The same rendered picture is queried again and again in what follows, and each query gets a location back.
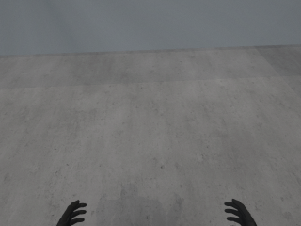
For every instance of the robot left hand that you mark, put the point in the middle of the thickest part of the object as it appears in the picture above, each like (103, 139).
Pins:
(66, 219)

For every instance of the robot right hand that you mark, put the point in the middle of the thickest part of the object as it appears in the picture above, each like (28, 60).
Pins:
(245, 219)

